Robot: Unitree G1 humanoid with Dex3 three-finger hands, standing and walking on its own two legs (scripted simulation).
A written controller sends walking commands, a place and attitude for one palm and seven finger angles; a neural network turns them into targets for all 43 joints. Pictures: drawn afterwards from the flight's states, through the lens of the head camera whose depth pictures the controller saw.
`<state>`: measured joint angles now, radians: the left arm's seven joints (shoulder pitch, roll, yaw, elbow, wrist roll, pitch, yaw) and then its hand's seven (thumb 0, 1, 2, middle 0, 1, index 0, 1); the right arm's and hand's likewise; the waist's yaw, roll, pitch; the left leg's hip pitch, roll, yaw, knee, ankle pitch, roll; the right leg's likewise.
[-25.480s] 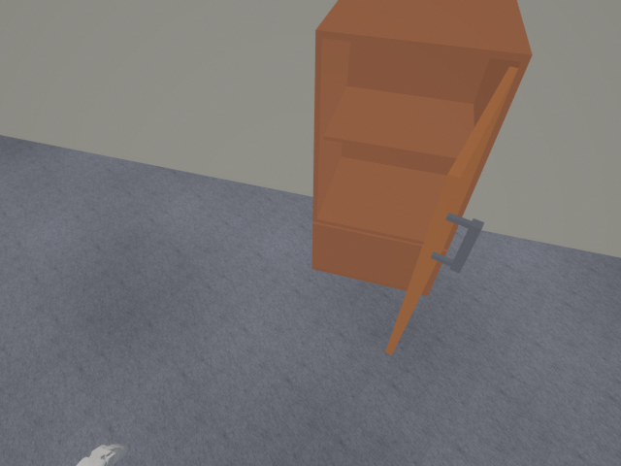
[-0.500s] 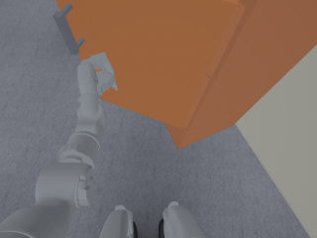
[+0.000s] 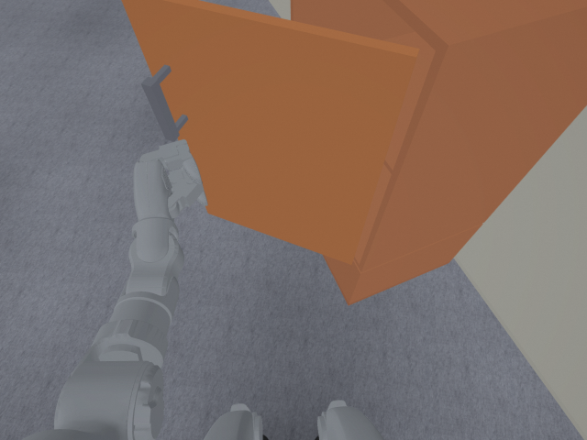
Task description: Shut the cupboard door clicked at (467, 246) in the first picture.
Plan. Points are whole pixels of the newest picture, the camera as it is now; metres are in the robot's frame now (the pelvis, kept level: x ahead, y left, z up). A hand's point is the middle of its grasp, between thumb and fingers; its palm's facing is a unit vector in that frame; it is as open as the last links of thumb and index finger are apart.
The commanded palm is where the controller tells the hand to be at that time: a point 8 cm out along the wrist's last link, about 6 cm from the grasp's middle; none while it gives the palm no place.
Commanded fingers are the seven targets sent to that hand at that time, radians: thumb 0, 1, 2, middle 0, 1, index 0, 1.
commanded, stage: draw the hand back to the body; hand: left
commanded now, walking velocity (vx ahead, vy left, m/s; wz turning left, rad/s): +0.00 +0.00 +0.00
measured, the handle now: (168, 104) +0.66 +0.19 +0.03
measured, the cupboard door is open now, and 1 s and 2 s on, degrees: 45 45 45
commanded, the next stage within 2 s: step back with the hand held close in 1.34 s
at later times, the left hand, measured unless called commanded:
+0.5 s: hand (72, 260) +0.30 +0.20 +0.15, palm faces +0.14 -0.96 -0.22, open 3.2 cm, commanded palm +0.26 +0.25 +0.17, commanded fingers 0.00 0.90 0.90 -0.81 -0.96 -0.81 -0.96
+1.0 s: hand out of the picture +0.20 +0.31 +0.24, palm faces +0.48 -0.76 -0.44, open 6.4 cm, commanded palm +0.15 +0.34 +0.25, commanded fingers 0.00 0.90 0.90 -0.20 -0.30 -0.20 -0.30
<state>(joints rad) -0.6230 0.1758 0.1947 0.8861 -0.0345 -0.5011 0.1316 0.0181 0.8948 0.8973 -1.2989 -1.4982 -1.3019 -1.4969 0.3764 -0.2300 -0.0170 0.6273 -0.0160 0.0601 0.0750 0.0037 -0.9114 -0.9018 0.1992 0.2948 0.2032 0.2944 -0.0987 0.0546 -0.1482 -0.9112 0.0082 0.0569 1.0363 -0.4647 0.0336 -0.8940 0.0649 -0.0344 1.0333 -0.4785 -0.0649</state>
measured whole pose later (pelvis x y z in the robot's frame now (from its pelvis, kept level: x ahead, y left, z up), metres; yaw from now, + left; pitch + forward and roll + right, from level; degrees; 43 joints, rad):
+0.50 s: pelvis +0.01 +0.02 +0.06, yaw +2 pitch +1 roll -1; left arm 0.05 0.27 0.02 0.09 -0.08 -0.12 0.06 0.02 0.89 0.90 -1.06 -1.23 -1.06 -1.23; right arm 0.17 -0.23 0.03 0.52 0.07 0.06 -0.07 0.01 -0.91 -0.90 0.20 0.29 0.20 0.29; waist 0.02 0.05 -0.05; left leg -0.31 -0.04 0.04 0.60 -0.31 0.06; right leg -0.28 0.04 -0.03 0.58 -0.33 -0.03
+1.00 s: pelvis +0.03 +0.03 +0.08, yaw +3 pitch -3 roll -1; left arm 0.48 0.39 0.36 -0.40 -0.09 -0.05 0.10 0.02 0.89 0.90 -0.39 -0.50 -0.39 -0.50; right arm 0.21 -0.23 0.03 0.60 0.03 -0.03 -0.05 0.01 -0.91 -0.90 0.20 0.30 0.21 0.29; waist 0.07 0.09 -0.01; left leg -0.13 -0.05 0.02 0.43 -0.25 0.07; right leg -0.08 0.02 -0.03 0.39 -0.26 -0.02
